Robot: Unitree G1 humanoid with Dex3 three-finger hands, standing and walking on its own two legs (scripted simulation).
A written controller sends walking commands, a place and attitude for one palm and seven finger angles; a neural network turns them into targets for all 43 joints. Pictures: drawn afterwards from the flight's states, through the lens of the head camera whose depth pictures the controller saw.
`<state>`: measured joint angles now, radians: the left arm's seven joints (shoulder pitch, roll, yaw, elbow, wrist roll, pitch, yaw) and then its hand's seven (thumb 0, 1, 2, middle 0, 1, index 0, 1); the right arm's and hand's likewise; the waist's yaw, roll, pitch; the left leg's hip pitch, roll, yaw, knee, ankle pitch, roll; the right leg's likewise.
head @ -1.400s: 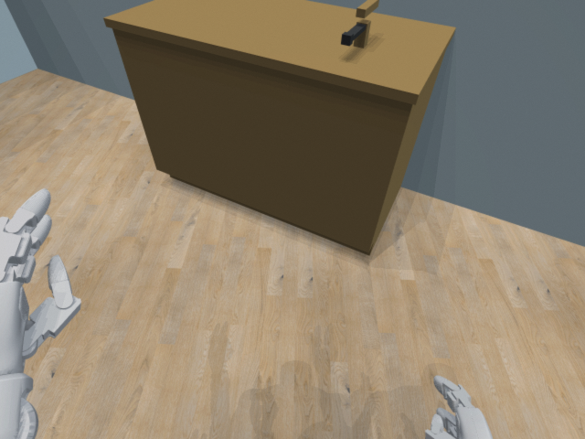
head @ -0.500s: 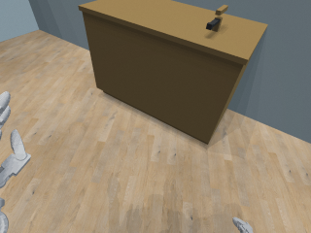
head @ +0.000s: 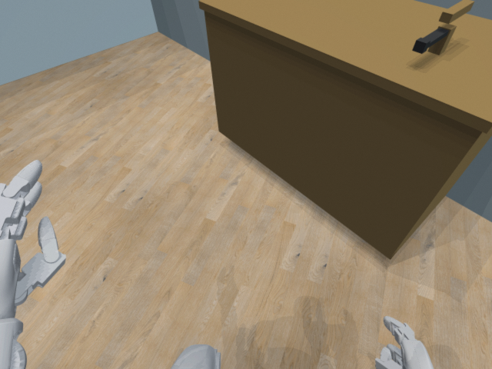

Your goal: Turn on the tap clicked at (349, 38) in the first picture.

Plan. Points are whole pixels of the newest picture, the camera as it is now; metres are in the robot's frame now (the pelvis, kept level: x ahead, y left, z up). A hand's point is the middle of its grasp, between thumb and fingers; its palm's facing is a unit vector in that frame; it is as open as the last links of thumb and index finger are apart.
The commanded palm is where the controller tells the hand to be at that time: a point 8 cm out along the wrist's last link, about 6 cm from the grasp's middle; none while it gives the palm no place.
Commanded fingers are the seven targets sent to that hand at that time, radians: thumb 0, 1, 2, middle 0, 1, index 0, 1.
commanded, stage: walk to a spot facing it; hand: left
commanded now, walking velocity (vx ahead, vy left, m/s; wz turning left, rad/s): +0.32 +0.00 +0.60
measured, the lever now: (421, 45) +0.89 -0.43 +0.10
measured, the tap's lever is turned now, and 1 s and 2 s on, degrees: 0 0 0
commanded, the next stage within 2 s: turn to face it in 1.00 s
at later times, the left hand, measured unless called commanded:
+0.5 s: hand (30, 178) +0.31 +0.30 +0.19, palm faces +0.55 -0.73 -0.41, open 7.4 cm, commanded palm +0.22 +0.33 +0.18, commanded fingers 0.00 0.90 0.90 -0.20 -0.30 -0.20 -0.30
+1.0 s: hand (51, 153) +0.35 +0.29 +0.20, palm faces +0.69 -0.54 -0.48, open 7.4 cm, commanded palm +0.27 +0.31 +0.18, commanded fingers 0.00 0.90 0.90 -0.20 -0.30 -0.20 -0.30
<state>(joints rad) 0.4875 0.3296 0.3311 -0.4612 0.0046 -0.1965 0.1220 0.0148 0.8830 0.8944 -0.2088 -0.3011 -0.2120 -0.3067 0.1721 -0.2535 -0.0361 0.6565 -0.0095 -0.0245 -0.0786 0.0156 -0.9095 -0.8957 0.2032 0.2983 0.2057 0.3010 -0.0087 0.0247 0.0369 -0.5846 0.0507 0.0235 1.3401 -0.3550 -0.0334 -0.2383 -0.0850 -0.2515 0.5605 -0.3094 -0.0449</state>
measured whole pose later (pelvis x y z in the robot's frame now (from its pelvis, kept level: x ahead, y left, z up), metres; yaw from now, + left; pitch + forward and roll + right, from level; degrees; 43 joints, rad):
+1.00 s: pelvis +0.26 -0.01 +0.00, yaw +29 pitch +0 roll +2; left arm 0.50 0.41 0.38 -0.64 -0.02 -0.20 0.16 0.02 0.88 0.89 -0.21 -0.30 -0.21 -0.31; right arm 0.17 -0.25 -0.05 0.56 0.00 -0.03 -0.09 0.02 -0.91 -0.90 0.20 0.30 0.20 0.30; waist -0.02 -0.04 0.08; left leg -0.50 0.09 0.12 0.89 -0.40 -0.05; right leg -0.19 -0.17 -0.27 0.56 -0.35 0.01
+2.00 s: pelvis +0.28 -0.03 +0.00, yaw +13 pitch +3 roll +1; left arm 0.47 0.37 0.37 -0.49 -0.04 -0.19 0.14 0.01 0.89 0.89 -0.21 -0.30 -0.21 -0.31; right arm 0.21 -0.25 -0.02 0.54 0.02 0.06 -0.02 0.01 -0.91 -0.90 0.20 0.30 0.20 0.30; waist 0.02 -0.03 -0.04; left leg -0.26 0.01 0.04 0.53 -0.43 -0.02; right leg -0.39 0.15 0.12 0.39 -0.03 -0.08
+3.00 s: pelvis +0.19 -0.08 +0.00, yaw -25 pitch -2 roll -2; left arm 0.41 0.36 0.35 -0.55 -0.01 -0.18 0.14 0.02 0.89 0.90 -0.20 -0.30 -0.21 -0.31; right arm 0.18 -0.14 0.03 0.52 0.01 0.00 0.00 0.01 -0.91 -0.90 0.20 0.30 0.21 0.30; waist 0.06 0.01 0.06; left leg -0.24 0.16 0.17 0.54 -0.26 -0.02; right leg -0.47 0.01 -0.06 1.01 -0.43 0.05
